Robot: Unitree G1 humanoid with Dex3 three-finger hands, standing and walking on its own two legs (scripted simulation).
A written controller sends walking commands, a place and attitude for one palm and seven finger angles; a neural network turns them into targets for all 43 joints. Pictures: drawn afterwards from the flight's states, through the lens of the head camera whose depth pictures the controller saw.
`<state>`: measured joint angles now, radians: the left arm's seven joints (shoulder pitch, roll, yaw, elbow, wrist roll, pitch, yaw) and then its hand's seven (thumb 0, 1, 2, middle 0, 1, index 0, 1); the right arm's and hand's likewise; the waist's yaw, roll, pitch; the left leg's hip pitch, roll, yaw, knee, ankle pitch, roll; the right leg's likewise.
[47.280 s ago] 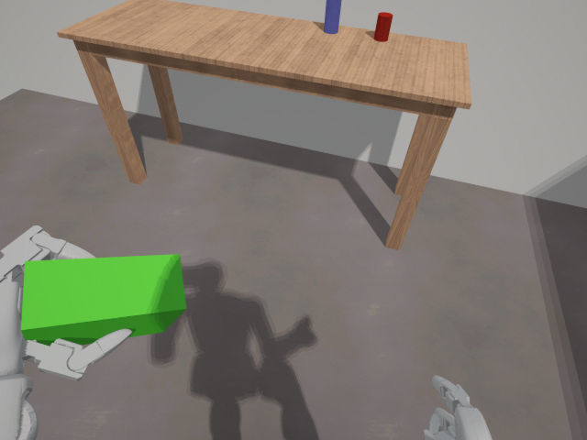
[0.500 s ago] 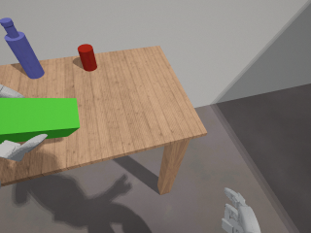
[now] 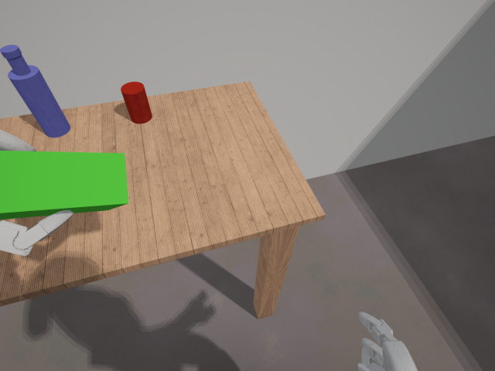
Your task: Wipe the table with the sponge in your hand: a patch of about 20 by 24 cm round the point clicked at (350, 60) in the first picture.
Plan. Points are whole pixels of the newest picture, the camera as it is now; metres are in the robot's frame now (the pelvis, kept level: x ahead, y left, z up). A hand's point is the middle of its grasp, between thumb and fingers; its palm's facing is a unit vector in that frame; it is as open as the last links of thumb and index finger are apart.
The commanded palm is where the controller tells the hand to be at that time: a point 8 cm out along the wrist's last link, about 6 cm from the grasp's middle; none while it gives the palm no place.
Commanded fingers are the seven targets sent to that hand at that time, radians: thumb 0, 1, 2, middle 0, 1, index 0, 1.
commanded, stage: come to a stop and stand still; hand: left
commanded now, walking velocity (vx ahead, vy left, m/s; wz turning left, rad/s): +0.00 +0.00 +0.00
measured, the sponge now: (77, 186) +0.28 +0.24 +0.19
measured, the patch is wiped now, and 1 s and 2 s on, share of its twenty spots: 0.00 0.00 0.00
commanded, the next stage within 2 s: look again from close up in 0.92 s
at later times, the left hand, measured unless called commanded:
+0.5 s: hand (26, 226) +0.23 +0.28 +0.18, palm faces +0.42 -0.80 -0.42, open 10.1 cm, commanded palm +0.17 +0.29 +0.18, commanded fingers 0.00 0.10 1.30 -1.20 -1.60 -1.20 -1.60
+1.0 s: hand (9, 249) +0.21 +0.29 +0.17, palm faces +0.41 -0.83 -0.37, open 10.1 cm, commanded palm +0.15 +0.31 +0.18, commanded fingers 0.00 0.10 1.30 -1.20 -1.60 -1.20 -1.60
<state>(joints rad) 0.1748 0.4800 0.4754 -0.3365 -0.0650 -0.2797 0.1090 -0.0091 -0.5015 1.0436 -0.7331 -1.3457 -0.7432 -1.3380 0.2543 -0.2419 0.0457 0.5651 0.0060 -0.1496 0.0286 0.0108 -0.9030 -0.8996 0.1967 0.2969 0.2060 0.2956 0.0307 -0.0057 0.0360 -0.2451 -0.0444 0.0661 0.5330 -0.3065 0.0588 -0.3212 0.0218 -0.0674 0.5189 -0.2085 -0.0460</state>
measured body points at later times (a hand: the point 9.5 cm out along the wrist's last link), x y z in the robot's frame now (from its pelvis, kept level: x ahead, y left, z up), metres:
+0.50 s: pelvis +0.02 +0.01 +0.00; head +0.06 +0.02 +0.45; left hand +0.20 +0.32 +0.20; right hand +0.22 -0.22 -0.07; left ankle -0.01 +0.07 -0.73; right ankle +0.04 -0.09 -0.73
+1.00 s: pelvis +0.00 +0.03 +0.00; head +0.02 +0.04 +0.45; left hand +0.18 +0.33 +0.19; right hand +0.17 -0.20 -0.07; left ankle -0.01 +0.07 -0.73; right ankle +0.04 -0.09 -0.73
